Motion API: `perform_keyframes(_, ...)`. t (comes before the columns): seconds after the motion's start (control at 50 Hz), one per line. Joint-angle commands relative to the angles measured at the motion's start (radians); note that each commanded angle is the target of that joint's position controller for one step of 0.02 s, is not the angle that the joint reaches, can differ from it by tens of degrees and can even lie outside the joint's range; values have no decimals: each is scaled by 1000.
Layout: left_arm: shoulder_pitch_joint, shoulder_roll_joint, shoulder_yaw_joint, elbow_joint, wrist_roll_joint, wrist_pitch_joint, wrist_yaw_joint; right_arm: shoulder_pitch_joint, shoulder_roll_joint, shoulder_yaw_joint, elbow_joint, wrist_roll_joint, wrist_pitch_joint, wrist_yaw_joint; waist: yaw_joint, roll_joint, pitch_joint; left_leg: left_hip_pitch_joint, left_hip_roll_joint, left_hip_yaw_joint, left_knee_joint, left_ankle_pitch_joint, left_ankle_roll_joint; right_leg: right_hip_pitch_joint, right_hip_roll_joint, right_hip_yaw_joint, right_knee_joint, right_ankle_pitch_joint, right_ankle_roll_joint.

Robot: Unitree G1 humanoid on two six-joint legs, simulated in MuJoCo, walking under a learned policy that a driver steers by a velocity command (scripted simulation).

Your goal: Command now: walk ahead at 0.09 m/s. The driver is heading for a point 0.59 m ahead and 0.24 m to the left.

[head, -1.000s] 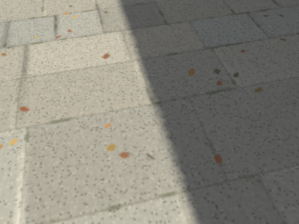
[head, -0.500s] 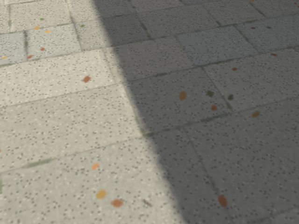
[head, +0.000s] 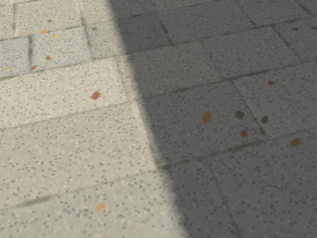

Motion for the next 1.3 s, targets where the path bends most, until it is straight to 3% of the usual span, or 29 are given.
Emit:
perform_keyframes(0.02, -67, 149, 26, -53, -9, -1, 13, 160, -48, -10, 17, -7, 25, -7, -59, -140, -196, 239, 1, 23, -171, 183, 10, 6, -243, 189, -173, 61, -156)
perform_keyframes(0.08, -57, 117, 12, -33, -23, 17, 15, 113, -63, -15, 14, -34, 36, 1, -61, -121, -107, 320, 0, 28, -326, 293, 53, -97, -183, 180, -209, -426, -56)
perform_keyframes(0.12, 5, 119, 15, -19, -18, 27, 19, 61, -148, -28, -4, -25, 32, -5, 2, -16, -5, 195, 47, -21, -416, 138, 97, -78, -105, 131, -178, -459, 17)
perform_keyframes(0.14, 1, 122, 16, -18, -15, 32, 27, 51, -136, -30, 7, -17, 21, -2, 0, 34, 16, 89, 29, -19, -448, 32, 98, 13, -77, 95, -135, -382, 31)
perform_keyframes(0.2, 31, 111, 14, 1, -16, 37, 38, 21, -74, -17, 20, -20, -10, 5, 16, 72, -14, 65, 26, -19, -484, 123, 59, 127, -70, 71, -51, -204, 20)
perform_keyframes(0.32, 28, 108, 15, 25, -24, 37, 31, 51, -80, -16, 47, -8, -23, 7, -2, 8, -83, 169, 16, -2, -423, 356, 64, 168, -75, 61, -4, 11, 14)
perform_keyframes(0.38, 45, 113, 21, 45, -37, 46, 32, 84, -99, -24, 65, 5, -13, 4, -8, 9, -61, 147, 1, -4, -433, 5, 107, 123, -33, 20, 43, -333, 2)
perform_keyframes(0.44, 33, 104, 24, 36, -45, 22, 29, 116, -111, -31, 59, 18, -32, 5, -22, 27, 50, 126, 67, -115, -481, -208, 175, -27, -37, 36, 96, -482, -20)
perform_keyframes(0.5, 14, 74, 21, 16, -47, -28, 10, 185, -148, -46, 80, 28, -63, 15, -24, 135, 61, 249, 227, -360, -544, -82, 270, -139, -25, 4, 242, -318, -23)
perform_keyframes(0.56, 188, 106, 38, 74, -51, -54, 2, 28, -124, -41, 18, 34, -69, 27, 92, 75, 10, 94, 147, -254, -407, 219, 218, 156, -52, 55, 81, -219, -50)
perform_keyframes(0.58, 305, 192, 66, 112, -54, -58, 5, -55, -77, -30, -31, 35, -78, 31, 139, -94, -7, -104, 2, -73, -179, 313, 138, 373, -154, 219, -21, -176, -87)
perform_keyframes(0.6, 443, 279, 93, 147, -51, -52, 8, -50, -35, -21, -56, 21, -95, 31, 169, -316, -79, -324, -109, 40, 153, 124, 68, 614, -347, 521, -129, -35, -169)
perform_keyframes(0.62, 444, 191, 63, 147, -31, -55, 9, -37, -69, -34, -43, 30, -103, 32, 145, -238, -65, -434, -101, -78, 347, -105, 77, 626, -435, 593, -125, 122, -196)
perform_keyframes(0.66, 337, 124, 39, 106, -26, -62, 8, 0, -47, -35, -24, 56, -95, 42, 68, -111, -15, -496, -28, -134, 439, 24, 123, 579, -403, 406, -114, 196, -143)
perform_keyframes(0.72, 279, 80, 17, 86, -20, -54, 10, -29, -23, -42, -35, 43, -73, 55, 37, -117, 18, -420, 24, -73, 305, 203, 128, 461, -311, 171, -182, 217, -64)
perform_keyframes(0.82, 255, 155, 29, 64, -12, -44, 41, -203, 35, -14, -140, 26, -57, 78, 48, -88, 76, -305, 19, 48, -12, 392, 85, 297, -270, -14, -288, 212, -63)
perform_keyframes(0.9, 309, 177, 41, 72, -33, -37, 45, -286, 10, -10, -204, 24, -48, 102, 50, -94, 80, -232, -6, 118, -155, 405, 126, 368, -302, -100, -256, 361, -53)
perform_keyframes(0.94, 295, 199, 50, 60, -38, -29, 47, -263, -25, -26, -222, 23, -45, 111, 6, -126, 33, -142, -53, 158, -172, 359, 166, 426, -319, -139, -148, 688, -36)
perform_keyframes(0.98, 264, 228, 61, 36, -36, -13, 53, -103, -93, -60, -199, 25, -37, 116, -93, -164, -69, 65, -117, 184, -172, 298, 212, 427, -323, -159, 98, 928, -17)
perform_keyframes(1.0, 242, 229, 61, 21, -38, -10, 53, 51, -149, -93, -160, 25, -30, 107, -173, -145, -146, 295, -140, 159, -232, 330, 249, 330, -293, -164, 305, 860, 6)
perform_keyframes(1.02, 248, 199, 52, -3, -22, -19, 48, 181, -224, -123, -132, 28, -17, 82, -211, -18, -219, 565, -5, -83, -281, 237, 303, 77, -231, -164, 637, 433, 44)
perform_keyframes(1.04, 323, 58, 14, -59, -26, -54, 26, 129, -286, -121, -169, 23, -24, 75, -79, 214, -342, 809, 272, -722, -463, 48, 508, -297, 0, -36, 1026, -445, 89)
perform_keyframes(1.06, 193, 139, 31, -95, -59, -102, 8, 157, -211, -95, -163, 10, -35, 77, -142, 103, -361, 779, 275, -801, -592, -20, 475, -396, -29, 171, 1087, -441, 53)
perform_keyframes(1.08, 122, 175, 43, -130, -90, -118, 5, 110, -163, -82, -163, 2, -52, 75, -117, 75, -219, 659, 244, -644, -602, 34, 425, -452, -77, 160, 1039, -359, 24)
perform_keyframes(1.1, 123, 169, 45, -125, -78, -120, 14, 26, -132, -72, -179, 6, -69, 82, -53, -40, -122, 478, 193, -511, -612, 160, 389, -400, -125, 157, 934, -284, 22)
perform_keyframes(1.14, 176, 181, 64, -109, -46, -89, 28, -67, -99, -58, -209, -4, -81, 81, 23, -40, -86, 260, 120, -361, -629, 299, 346, -249, -180, 166, 798, -231, 39)
perform_keyframes(1.18, 166, 162, 68, -130, -28, -61, 32, -52, -114, -58, -209, 3, -82, 72, 41, -26, -67, 155, 95, -309, -653, 343, 348, -208, -186, 146, 703, -209, 71)
perform_keyframes(1.24, 51, 149, 67, -181, -9, -46, 44, 10, -155, -64, -200, -4, -82, 46, 14, -2, -27, 100, 66, -217, -644, 571, 334, -248, -160, 110, 516, -57, 120)
perform_keyframes(1.3, -25, 107, 52, -205, -6, -53, 33, 67, -146, -61, -182, 1, -64, 31, -22, 24, -62, 93, -3, -100, -563, 793, 251, -157, -104, 75, 289, 141, 114)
